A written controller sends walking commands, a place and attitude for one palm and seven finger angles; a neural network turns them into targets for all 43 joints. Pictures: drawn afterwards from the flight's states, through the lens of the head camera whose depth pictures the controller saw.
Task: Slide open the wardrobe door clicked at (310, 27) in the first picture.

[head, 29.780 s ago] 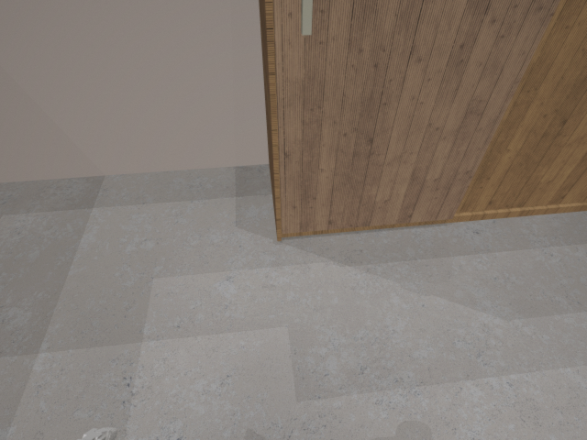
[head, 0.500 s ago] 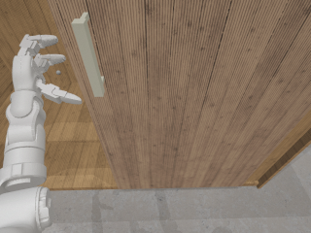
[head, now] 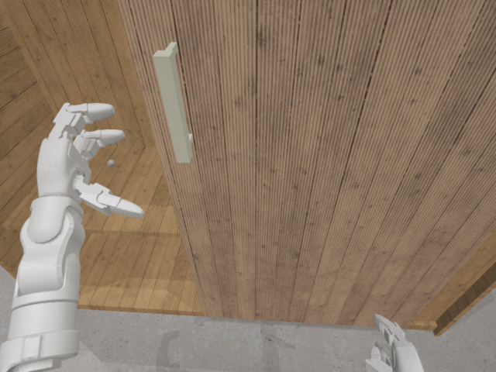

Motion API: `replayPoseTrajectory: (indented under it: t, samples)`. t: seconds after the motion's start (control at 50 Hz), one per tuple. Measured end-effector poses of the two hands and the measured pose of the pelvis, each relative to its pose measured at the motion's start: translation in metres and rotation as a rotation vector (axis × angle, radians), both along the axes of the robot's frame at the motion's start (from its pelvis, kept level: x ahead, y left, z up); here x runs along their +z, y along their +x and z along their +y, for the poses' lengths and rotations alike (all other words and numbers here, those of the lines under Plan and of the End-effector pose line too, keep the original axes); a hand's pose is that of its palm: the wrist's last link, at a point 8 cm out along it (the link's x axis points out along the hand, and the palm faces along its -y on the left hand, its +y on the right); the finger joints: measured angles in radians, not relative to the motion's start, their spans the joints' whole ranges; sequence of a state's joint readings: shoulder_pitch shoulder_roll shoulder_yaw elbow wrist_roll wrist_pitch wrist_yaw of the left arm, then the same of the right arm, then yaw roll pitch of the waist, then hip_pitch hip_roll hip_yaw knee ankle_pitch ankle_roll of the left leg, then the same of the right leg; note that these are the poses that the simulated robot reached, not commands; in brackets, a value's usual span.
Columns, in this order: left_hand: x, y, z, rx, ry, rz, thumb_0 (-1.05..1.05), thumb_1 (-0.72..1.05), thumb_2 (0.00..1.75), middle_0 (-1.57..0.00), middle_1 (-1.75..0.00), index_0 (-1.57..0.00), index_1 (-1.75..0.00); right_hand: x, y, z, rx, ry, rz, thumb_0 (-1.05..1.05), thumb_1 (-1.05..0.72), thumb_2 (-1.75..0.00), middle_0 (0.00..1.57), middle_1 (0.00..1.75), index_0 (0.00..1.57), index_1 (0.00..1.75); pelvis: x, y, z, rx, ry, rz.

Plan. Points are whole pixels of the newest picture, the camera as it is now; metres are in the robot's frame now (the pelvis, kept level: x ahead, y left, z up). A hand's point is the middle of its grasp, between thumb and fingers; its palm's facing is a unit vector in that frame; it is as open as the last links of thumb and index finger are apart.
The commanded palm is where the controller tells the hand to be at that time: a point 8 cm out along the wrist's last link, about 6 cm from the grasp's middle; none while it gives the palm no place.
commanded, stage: slip the hand off the handle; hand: left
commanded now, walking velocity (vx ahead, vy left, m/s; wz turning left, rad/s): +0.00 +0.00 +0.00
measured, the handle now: (178, 106) +0.47 +0.16 +0.23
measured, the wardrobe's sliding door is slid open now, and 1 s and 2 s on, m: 0.64 0.64 0.64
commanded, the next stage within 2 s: draw the hand back to the body in 0.08 s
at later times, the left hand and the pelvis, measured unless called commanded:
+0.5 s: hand (88, 198) +0.26 +0.23 +0.21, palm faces +0.09 -0.99 -0.03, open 14.6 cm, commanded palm +0.22 +0.27 +0.20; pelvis -0.01 -0.01 +0.00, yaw +1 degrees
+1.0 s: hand (47, 249) +0.20 +0.26 +0.18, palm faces +0.47 -0.85 -0.24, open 12.7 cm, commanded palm +0.16 +0.29 +0.19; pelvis -0.02 +0.01 +0.01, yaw +0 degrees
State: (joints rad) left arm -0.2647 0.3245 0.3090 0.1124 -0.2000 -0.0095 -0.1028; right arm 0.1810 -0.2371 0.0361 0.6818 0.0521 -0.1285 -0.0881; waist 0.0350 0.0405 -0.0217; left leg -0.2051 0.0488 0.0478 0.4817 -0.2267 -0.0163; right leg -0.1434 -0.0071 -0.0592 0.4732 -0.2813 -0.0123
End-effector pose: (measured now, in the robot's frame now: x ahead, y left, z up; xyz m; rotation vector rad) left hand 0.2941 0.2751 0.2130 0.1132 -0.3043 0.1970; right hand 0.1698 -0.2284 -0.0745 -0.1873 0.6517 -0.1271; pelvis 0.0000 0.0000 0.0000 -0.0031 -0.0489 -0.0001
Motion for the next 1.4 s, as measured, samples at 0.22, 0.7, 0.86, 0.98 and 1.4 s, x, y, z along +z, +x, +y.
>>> replayPoseTrajectory:
  t: [0.22,0.7,0.86,0.98,1.4]
  samples:
    - [0.002,-0.037,-0.010,-0.012,0.015,-0.033,-0.02,-0.55,0.20,-0.25,-1.15,-0.26,-1.15,0.005,0.012,0.003,0.056,-0.009,-0.047,0.01,-0.90,-0.89,0.20,0.30,0.20,0.30,0.000,-0.006,-0.006,0.020,0.000,-0.030]
    - [-0.015,-0.094,0.004,-0.082,-0.060,0.198,-0.02,-0.53,0.21,-0.25,-1.14,-0.25,-1.14,0.030,0.017,0.008,0.077,-0.014,-0.172,0.01,-0.90,-0.89,0.20,0.30,0.20,0.30,0.001,-0.020,-0.004,0.020,-0.002,-0.086]
    - [-0.012,-0.127,0.015,0.201,0.120,0.048,-0.02,-0.36,0.29,-0.25,-1.04,-0.25,-1.04,0.020,0.000,0.020,0.116,-0.012,-0.121,0.01,-0.90,-0.89,0.20,0.30,0.20,0.30,0.004,-0.024,0.000,0.010,-0.010,-0.083]
    - [-0.022,-0.136,0.022,0.284,0.156,0.034,-0.01,-0.16,0.39,-0.24,-0.93,-0.25,-0.93,-0.001,-0.021,0.022,0.111,-0.026,0.011,0.01,-0.90,-0.89,0.20,0.30,0.20,0.30,0.006,-0.021,0.005,0.008,-0.009,-0.087]
    - [-0.032,-0.155,0.037,0.322,0.242,0.116,0.00,0.59,0.75,-0.22,-0.48,-0.22,-0.49,0.010,0.005,0.017,0.061,-0.031,-0.026,0.01,-0.90,-0.89,0.20,0.30,0.20,0.30,0.007,-0.002,0.014,-0.007,-0.006,-0.078]
